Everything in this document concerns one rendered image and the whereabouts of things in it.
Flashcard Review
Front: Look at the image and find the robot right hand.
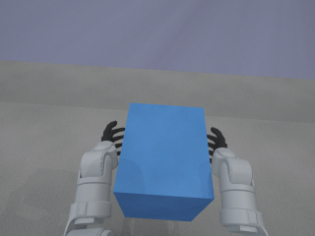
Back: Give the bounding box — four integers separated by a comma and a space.
207, 127, 227, 164

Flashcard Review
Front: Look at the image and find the right robot forearm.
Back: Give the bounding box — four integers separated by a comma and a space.
211, 147, 269, 236

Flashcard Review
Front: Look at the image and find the robot left hand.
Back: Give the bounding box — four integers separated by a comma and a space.
101, 120, 125, 156

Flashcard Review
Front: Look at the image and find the carton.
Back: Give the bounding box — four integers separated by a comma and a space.
113, 102, 215, 222

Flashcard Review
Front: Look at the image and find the left robot forearm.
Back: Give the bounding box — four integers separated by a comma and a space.
63, 141, 118, 236

